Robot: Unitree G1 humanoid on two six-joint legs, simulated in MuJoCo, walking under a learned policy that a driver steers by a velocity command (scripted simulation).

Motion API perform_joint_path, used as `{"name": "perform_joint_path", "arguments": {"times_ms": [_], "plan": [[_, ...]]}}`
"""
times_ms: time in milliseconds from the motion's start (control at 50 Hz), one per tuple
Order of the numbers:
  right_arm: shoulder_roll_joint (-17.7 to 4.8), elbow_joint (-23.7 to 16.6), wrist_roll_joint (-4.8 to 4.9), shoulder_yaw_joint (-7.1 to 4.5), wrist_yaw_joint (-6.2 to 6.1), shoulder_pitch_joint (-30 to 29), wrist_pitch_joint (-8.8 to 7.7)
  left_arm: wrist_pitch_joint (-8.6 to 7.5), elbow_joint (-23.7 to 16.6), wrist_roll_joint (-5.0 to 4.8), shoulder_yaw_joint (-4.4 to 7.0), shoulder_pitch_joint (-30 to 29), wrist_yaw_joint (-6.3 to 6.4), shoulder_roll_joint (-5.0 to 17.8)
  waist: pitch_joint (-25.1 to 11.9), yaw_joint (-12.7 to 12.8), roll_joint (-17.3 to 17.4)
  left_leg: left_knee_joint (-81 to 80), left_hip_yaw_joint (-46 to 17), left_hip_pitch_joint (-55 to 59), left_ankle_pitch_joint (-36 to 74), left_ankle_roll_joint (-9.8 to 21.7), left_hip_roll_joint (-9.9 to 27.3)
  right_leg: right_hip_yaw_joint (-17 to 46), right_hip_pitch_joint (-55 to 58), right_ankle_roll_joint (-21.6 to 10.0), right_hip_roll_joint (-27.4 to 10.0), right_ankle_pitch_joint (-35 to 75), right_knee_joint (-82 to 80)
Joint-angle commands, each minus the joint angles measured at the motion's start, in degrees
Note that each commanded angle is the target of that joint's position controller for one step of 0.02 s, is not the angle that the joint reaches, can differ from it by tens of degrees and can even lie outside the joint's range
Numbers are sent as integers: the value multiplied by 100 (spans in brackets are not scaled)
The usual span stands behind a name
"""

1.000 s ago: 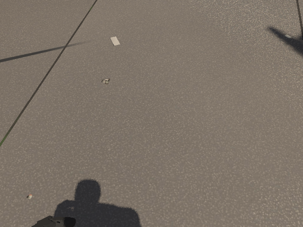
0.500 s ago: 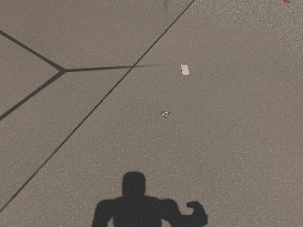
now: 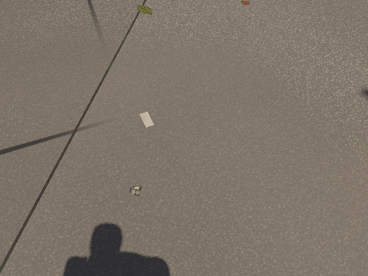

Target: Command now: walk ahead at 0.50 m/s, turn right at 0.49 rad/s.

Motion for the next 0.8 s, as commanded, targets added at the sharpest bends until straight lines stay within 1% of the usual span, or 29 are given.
{"name": "perform_joint_path", "arguments": {"times_ms": [20, 60, 80, 100, 120, 140, 160, 180, 200, 220, 240, 260, 280, 320, 360, 420, 480, 520, 540, 580, 600, 620, 640, 660, 680, 700, 720, 760, 800], "plan": [[-856, -123, -21, -171, -73, 159, -5, -86, -543, 16, 6, -550, -18, 238, 325, 59, 571, 247, -193, 23, 4576, 378, 1739, -374, 152, -290, 254, -361, -430], [-1036, -111, -38, -216, -114, 70, 60, -78, -452, 33, 66, -116, 34, 358, -11, 293, 747, 1179, -25, 237, 6258, 333, 1784, -591, 788, -557, 631, -1004, -464], [-1125, -122, -51, -244, -118, 29, 119, -98, -321, 38, 130, 379, 62, 466, -312, 508, 761, 2030, 10, 190, 6553, 339, 1796, -603, 1346, -713, 826, -1276, -580], [-1181, -163, -31, -260, -106, -24, 166, -150, -81, 73, 232, 1162, 108, 628, -748, 867, 618, 3245, 72, -274, 5946, 265, 1725, -463, 2421, -904, 957, -1184, -1021], [-1046, -332, -23, -225, -76, -52, 154, -161, 113, 135, 418, 1989, 202, 1132, -1289, 1203, 73, 5007, 96, -1506, 3957, 98, 1518, 830, 3824, -1246, 67, -1739, -1350], [-544, -747, 49, -161, 51, -19, 89, -85, -36, 5, 576, 1615, 249, 1713, -1657, 733, -1396, 7212, -351, -4113, -1129, -275, 55, 4228, 5344, -2178, -1505, -1585, -2075], [-973, -896, -20, -219, 81, -625, 6, -23, -61, -145, 572, 1676, 258, 1657, -1601, 974, -296, 7441, -1557, -4768, -897, -217, 239, 4391, 5259, -2228, -1552, -1119, -2452], [-848, -998, 47, -175, 105, -892, -74, -28, -19, -153, 505, 1383, 313, 1398, -891, 795, 4, 7106, -1647, -4943, -365, -176, 566, 3579, 4631, -2061, -1476, -727, -2503], [-822, -939, 63, -166, 88, -791, -115, -57, 20, -150, 424, 1186, 329, 1064, -335, 497, 427, 6447, -1599, -4617, -83, -186, 781, 3021, 3758, -1765, -1221, -36, -2617], [-787, -951, -28, -171, 80, -827, -45, -108, 16, -160, 374, 986, 350, 908, -151, 292, 495, 5997, -1645, -4286, -55, -243, 914, 2597, 3247, -1554, -894, 381, -2662], [-738, -904, -128, -153, 87, -662, 75, -155, -25, -170, 332, 829, 359, 804, -177, 134, 426, 5763, -1633, -3926, -30, -322, 941, 2264, 2924, -1461, -672, 689, -2732], [-699, -907, -175, -152, 107, -604, 184, -216, -28, -185, 316, 849, 346, 795, -235, 78, 343, 5564, -1603, -3758, -40, -390, 934, 2123, 2769, -1443, -558, 926, -2761], [-652, -940, -192, -145, 128, -619, 265, -271, 0, -198, 325, 927, 331, 854, -253, 47, 293, 5375, -1533, -3738, -11, -453, 921, 2003, 2674, -1442, -452, 1095, -2785], [-596, -1078, -178, -129, 156, -924, 338, -315, 28, -189, 364, 1096, 317, 1014, -169, 95, 183, 4875, -1430, -3878, 341, -561, 916, 1889, 2519, -1370, -295, 960, -2892], [-615, -1275, -162, -124, 167, -1467, 353, -308, 60, -187, 373, 1332, 314, 1041, -16, 272, 59, 4273, -1393, -4167, 827, -640, 914, 1931, 2570, -1243, -204, 752, -2961], [-616, -1478, -124, -95, 196, -2091, 338, -286, 90, -185, 383, 1656, 316, 1046, -6, 545, -92, 3459, -1415, -4323, 1464, -653, 800, 2021, 2903, -1045, -131, 755, -2844], [-635, -1664, -86, -58, 224, -2591, 292, -269, 115, -146, 388, 1948, 351, 1076, -24, 749, -142, 2898, -1427, -4375, 1657, -607, 634, 2190, 3324, -1000, -185, 1093, -2606], [-673, -1786, -60, -38, 231, -2821, 245, -258, 106, -102, 393, 2044, 379, 1116, -17, 813, -182, 2581, -1437, -4278, 1560, -541, 510, 2339, 3534, -976, -265, 1391, -2388], [-715, -1829, -49, -39, 230, -2833, 220, -257, 83, -85, 401, 2021, 400, 1152, -18, 780, -218, 2402, -1481, -4113, 1460, -488, 463, 2441, 3581, -929, -313, 1490, -2276], [-866, -1751, -29, -80, 206, -2373, 167, -267, -24, -68, 425, 1716, 434, 1261, -81, 471, -299, 1950, -1534, -3209, 1112, -338, 328, 2565, 3339, -726, -335, 1727, -1982], [-993, -1595, -24, -135, 161, -1843, 133, -290, -81, -65, 436, 1535, 418, 1321, -284, 224, -292, 1803, -1471, -2390, 881, -238, 165, 2564, 3115, -607, -235, 2172, -1555], [-1152, -1392, -53, -208, 95, -1080, 60, -331, -92, -110, 421, 1434, 370, 1297, -671, -180, -4, 1416, -1510, -1296, 995, -85, 231, 2327, 2818, -462, 99, 2216, -591], [-1562, -1337, -174, -310, -10, -185, 10, -391, -236, -182, 313, 1468, 313, 929, -1486, -507, 581, 1190, -2634, 36, -103, 202, 1376, 1904, 2172, -306, 475, 1022, 925], [-2037, -1390, -264, -409, -48, -122, 81, -379, -416, -326, 206, 2047, 320, 415, -1988, -153, 1825, 588, -5173, 1207, -626, 778, 2863, 1191, 441, -130, 1366, -2963, 2387], [-1707, -1385, -160, -394, -17, -420, 164, -294, -285, -127, 247, 2117, 371, 899, -1646, 39, 1369, 434, -5804, 696, -1273, 963, 2862, 1134, -110, -187, 868, -2906, 3025], [-1145, -1476, -108, -268, 5, -793, 180, -246, -232, -64, 279, 1752, 341, 1001, -877, 70, 641, 349, -4871, -71, -1266, 844, 2585, 1094, -125, -172, 587, -2332, 3070], [-866, -1451, -92, -195, 29, -1022, 171, -228, -262, -56, 260, 1478, 284, 905, -435, 119, 391, 224, -3976, -651, -546, 716, 2251, 1011, -9, -117, 405, -1964, 2837], [-758, -1320, -77, -152, 18, -969, 110, -114, -291, 31, 252, 1378, 174, 793, -201, 228, 817, 48, -2862, -1158, 602, 504, 1829, 897, 240, -5, 189, -1757, 2559], [-792, -1192, -14, -173, 63, -781, -5, -16, -365, 28, 223, 1280, 101, 691, -229, 267, 854, -35, -2374, -1221, 1422, 544, 1789, 817, 233, 47, 158, -1599, 2539]]}}
Keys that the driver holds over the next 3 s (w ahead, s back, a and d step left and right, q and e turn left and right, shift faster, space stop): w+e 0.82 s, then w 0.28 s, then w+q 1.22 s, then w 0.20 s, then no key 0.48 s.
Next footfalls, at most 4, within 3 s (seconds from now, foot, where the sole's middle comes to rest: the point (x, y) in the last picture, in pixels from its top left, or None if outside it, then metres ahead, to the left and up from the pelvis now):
0.10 right None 0.22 -0.08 -0.77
0.64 left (181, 253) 0.56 0.01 -0.77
1.14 right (266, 229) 0.64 -0.32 -0.77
1.68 left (248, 157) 0.98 -0.30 -0.77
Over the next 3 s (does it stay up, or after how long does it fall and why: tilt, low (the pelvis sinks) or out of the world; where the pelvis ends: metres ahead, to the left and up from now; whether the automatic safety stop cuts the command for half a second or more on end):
stays up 1.39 -0.37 0.00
